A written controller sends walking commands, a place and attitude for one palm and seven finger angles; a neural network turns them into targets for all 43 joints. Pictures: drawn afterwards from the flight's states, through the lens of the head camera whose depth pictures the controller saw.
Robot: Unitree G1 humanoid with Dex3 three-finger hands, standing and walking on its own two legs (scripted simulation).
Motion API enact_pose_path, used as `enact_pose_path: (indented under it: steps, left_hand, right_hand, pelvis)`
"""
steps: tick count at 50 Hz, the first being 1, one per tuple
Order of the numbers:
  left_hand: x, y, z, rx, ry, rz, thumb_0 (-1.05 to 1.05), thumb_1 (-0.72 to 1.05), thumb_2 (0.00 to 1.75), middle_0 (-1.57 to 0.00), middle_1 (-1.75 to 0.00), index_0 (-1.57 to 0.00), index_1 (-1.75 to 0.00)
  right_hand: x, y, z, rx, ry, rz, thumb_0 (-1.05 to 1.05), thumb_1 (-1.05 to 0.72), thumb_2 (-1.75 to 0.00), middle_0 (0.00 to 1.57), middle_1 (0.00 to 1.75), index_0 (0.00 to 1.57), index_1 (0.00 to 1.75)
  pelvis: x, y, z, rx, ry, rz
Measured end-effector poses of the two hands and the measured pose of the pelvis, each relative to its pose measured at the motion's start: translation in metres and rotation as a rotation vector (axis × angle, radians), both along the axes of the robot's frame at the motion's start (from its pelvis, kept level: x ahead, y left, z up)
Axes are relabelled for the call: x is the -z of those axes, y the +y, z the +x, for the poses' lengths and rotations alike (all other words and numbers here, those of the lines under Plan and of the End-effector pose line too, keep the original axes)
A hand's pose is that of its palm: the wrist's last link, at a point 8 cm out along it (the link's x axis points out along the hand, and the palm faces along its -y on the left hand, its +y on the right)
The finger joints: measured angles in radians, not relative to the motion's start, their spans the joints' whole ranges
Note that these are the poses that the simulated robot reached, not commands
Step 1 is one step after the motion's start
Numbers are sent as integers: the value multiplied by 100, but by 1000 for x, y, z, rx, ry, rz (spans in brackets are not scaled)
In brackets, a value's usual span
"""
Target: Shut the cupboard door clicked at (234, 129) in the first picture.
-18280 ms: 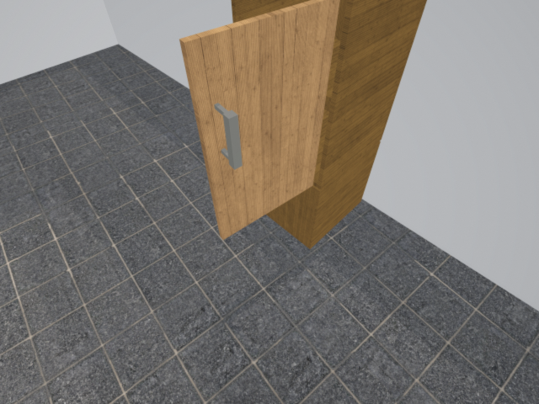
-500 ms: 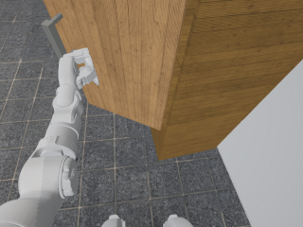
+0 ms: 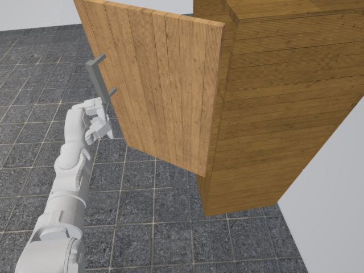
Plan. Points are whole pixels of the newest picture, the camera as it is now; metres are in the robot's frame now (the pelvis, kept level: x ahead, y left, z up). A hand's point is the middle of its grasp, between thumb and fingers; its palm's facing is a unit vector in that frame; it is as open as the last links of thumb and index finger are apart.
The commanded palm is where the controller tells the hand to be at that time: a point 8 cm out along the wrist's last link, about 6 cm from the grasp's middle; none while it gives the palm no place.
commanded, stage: draw the hand back to the body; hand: left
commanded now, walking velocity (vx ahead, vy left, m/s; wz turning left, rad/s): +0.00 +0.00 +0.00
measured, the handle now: (103, 79) +0.63 +0.22 +0.08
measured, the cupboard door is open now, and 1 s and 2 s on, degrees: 55 55 55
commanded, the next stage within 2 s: step back with the hand held close in 1.26 s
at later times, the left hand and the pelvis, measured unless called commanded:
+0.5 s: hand (36, 177) +0.27 +0.24 +0.15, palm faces +0.29 -0.93 -0.24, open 3.5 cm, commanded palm +0.22 +0.27 +0.17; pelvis -0.01 +0.02 +0.03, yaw +1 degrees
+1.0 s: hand out of the picture +0.17 +0.29 +0.19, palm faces +0.51 -0.75 -0.43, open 6.9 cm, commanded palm +0.13 +0.32 +0.21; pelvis +0.00 +0.02 +0.04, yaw +2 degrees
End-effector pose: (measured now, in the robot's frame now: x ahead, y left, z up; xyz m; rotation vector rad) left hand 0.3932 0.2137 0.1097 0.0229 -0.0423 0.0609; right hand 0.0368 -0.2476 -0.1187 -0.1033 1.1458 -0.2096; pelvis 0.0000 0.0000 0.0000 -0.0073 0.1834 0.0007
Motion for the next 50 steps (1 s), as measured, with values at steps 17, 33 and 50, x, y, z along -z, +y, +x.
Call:
enact_pose_path:
  steps: [17,33,50]
  left_hand:
    - [-41,31,-111,-79,-32,160,2,90,90,-115,-134,-116,-134]
    - [-76,84,-203,-310,-56,301,2,90,90,-74,-88,-74,-89]
    - [-103,112,-268,-478,-47,460,2,89,90,-30,-40,-30,-41]
  right_hand:
    - [-61,19,109,-84,-388,-58,1,-90,-90,20,30,20,30]
    - [-77,67,144,-235,-456,3,1,-90,-90,20,30,21,30]
    - [-67,46,140,-221,-422,-29,1,-90,-90,20,30,21,30]
  pelvis:
    - [-22,9,-14,-12,-165,7]
    - [-35,20,-8,-27,-254,8]
    - [-35,16,2,-31,-260,8]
